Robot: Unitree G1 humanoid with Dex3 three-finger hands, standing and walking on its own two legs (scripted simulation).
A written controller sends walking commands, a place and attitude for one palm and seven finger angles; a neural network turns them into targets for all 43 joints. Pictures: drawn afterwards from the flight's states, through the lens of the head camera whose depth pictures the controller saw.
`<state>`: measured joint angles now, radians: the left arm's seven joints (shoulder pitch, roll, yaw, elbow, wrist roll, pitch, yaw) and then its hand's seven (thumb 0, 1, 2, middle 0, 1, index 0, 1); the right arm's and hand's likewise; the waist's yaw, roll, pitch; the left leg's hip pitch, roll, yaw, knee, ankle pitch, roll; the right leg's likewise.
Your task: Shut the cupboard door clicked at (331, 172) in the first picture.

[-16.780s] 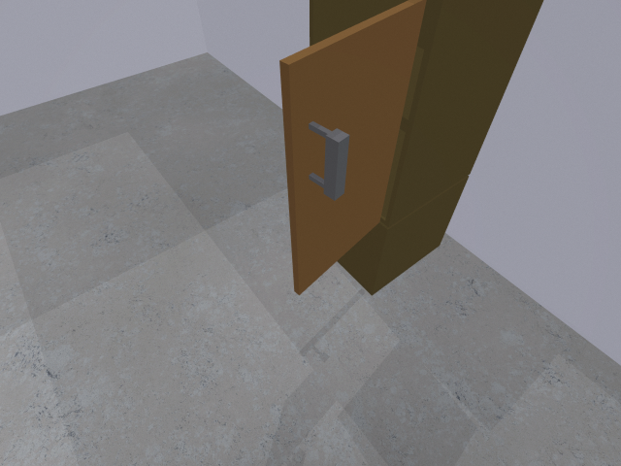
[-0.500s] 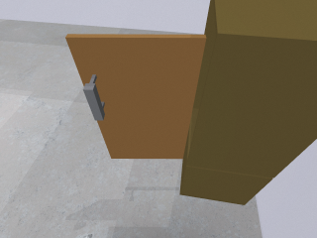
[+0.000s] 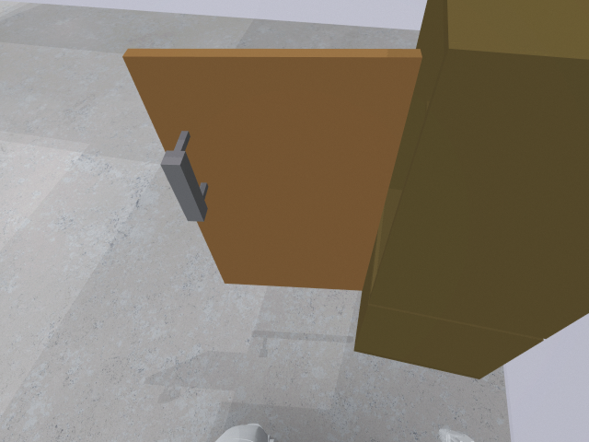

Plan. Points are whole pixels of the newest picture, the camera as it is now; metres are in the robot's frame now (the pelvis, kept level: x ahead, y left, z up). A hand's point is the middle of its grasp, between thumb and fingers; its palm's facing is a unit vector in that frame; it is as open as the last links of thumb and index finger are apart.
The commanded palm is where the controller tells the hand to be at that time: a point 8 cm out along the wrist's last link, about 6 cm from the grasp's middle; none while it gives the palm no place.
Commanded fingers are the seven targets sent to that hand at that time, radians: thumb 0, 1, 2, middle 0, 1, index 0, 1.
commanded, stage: come to a stop and stand still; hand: left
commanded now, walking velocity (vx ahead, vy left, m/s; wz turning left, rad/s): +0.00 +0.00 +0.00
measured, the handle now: (190, 177) +0.45 +0.20 +0.09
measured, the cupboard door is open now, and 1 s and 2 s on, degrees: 99 99 99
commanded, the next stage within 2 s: look again from close up in 1.52 s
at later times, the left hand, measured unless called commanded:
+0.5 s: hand out of the picture +0.01 +0.20 -0.17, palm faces +0.01 -0.98 -0.20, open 7.3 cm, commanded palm none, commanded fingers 0.00 0.90 0.90 -0.20 -0.30 -0.20 -0.30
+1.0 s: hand out of the picture -0.06 +0.21 -0.17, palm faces +0.05 -0.99 -0.14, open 7.4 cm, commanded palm none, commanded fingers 0.00 0.90 0.90 -0.20 -0.30 -0.20 -0.30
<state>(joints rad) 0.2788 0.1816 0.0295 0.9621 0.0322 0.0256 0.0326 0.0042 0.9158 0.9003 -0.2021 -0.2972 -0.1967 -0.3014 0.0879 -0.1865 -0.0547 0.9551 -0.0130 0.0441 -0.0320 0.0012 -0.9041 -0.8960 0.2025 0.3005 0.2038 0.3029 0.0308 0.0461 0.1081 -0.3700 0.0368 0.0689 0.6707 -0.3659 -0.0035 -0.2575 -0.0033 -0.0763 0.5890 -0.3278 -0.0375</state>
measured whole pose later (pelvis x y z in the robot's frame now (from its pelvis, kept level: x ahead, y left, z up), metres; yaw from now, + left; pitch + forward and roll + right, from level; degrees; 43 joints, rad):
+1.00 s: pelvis -0.02 +0.05 +0.01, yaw +1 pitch +0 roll -1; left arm 0.39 0.15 -0.02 1.05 0.02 -0.01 0.03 0.01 0.91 0.90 -0.20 -0.30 -0.20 -0.30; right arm 0.26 -0.17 0.01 1.05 -0.02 -0.01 -0.01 0.01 -0.92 -0.90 0.20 0.30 0.20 0.30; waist 0.02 -0.04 0.00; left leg -0.26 -0.06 0.06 0.44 -0.18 0.09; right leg -0.22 -0.03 -0.02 0.44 -0.22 0.02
